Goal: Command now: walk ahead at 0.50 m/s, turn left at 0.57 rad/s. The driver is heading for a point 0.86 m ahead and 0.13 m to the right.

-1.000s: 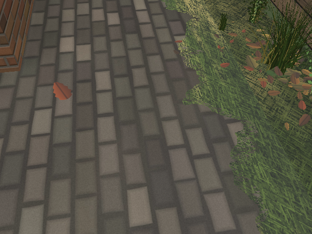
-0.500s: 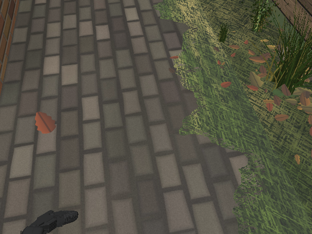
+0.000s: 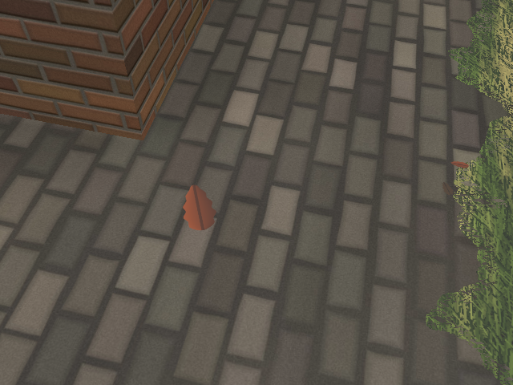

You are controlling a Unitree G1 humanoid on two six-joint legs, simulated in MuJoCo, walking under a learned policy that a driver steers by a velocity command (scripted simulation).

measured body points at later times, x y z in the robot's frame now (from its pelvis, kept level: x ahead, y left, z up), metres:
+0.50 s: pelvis +0.30 -0.04 +0.00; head +0.33 -0.05 +0.45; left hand +0.48 +0.22 -0.09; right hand +0.35 -0.33 -0.12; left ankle +0.11 +0.07 -0.68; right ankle +0.41 -0.13 -0.72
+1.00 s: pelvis +0.60 -0.04 +0.01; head +0.62 -0.04 +0.46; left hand +0.70 +0.24 -0.11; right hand +0.75 -0.33 -0.06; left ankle +0.71 +0.05 -0.72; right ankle +0.42 -0.12 -0.67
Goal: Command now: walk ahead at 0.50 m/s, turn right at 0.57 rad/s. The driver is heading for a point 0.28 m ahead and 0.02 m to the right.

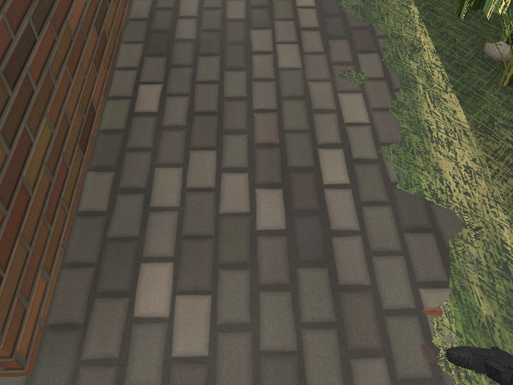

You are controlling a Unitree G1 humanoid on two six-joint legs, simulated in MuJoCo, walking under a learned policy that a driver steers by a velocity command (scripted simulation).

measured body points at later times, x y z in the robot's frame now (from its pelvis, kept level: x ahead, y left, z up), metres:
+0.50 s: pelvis +0.20 -0.03 +0.01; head +0.23 -0.05 +0.45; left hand +0.43 +0.17 -0.08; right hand +0.23 -0.32 -0.13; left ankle +0.14 +0.13 -0.67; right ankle +0.27 -0.14 -0.73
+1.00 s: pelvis +0.26 -0.01 +0.01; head +0.27 -0.01 +0.46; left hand +0.40 +0.23 -0.12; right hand +0.30 -0.28 -0.13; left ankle +0.26 +0.11 -0.73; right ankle +0.27 -0.14 -0.73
